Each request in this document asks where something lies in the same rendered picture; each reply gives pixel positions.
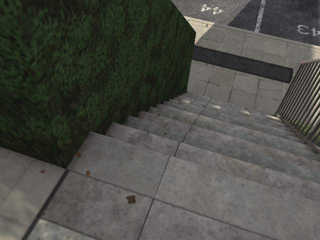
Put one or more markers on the stairs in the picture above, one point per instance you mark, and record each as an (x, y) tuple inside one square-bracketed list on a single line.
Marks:
[(237, 140)]

